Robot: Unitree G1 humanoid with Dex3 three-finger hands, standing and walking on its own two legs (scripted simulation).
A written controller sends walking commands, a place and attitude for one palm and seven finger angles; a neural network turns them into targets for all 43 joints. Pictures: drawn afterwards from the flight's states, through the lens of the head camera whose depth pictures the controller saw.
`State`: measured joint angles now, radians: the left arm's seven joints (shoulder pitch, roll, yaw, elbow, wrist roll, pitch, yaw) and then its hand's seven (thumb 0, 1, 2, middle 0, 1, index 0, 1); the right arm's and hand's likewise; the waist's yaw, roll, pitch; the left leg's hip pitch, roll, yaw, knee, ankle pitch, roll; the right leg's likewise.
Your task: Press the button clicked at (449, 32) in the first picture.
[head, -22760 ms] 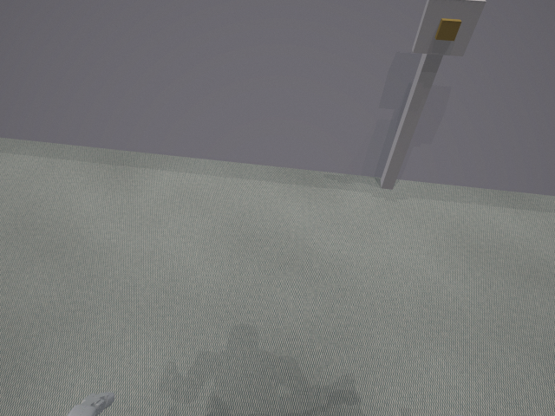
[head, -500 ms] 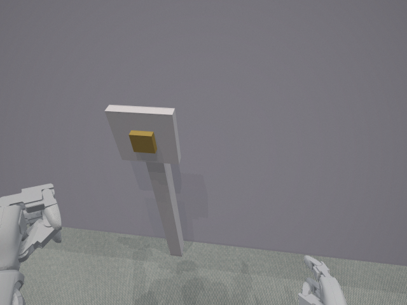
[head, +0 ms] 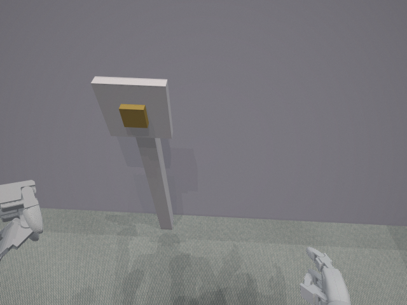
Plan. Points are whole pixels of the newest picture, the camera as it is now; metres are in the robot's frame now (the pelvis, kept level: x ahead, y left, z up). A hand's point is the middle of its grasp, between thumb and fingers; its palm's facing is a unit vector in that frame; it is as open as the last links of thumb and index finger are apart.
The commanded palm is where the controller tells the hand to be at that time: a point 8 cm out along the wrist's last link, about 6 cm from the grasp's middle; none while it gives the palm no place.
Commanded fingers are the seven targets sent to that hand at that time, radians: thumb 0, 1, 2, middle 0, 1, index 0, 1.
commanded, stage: step back with the hand held close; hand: left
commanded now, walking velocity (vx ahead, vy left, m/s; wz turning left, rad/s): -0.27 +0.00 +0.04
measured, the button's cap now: (134, 115) +0.55 +0.22 +0.04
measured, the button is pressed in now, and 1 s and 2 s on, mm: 0 0 0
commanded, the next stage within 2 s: stop stepping back and stand still in 0.72 s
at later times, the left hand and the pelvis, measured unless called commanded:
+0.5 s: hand out of the picture +0.11 +0.24 +0.17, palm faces +0.42 -0.76 -0.49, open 3.1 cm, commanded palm +0.04 +0.28 +0.18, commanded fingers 0.00 0.90 0.90 -1.30 -1.50 -1.30 -1.50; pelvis -0.07 -0.01 -0.02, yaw +5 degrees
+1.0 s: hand out of the picture +0.02 +0.21 +0.18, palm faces +0.31 -0.82 -0.48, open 3.1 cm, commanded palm -0.04 +0.26 +0.18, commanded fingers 0.00 0.90 0.90 -1.30 -1.50 -1.30 -1.50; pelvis -0.18 -0.01 -0.01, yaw -2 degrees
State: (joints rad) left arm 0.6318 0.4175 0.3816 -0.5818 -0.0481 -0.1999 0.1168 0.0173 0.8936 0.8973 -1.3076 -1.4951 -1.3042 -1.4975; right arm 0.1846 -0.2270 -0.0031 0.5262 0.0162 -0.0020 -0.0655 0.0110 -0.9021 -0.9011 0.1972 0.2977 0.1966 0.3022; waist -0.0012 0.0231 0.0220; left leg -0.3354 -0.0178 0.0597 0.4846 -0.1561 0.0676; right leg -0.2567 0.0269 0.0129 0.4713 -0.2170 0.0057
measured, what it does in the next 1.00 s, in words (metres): walks backwards: left foot, then right foot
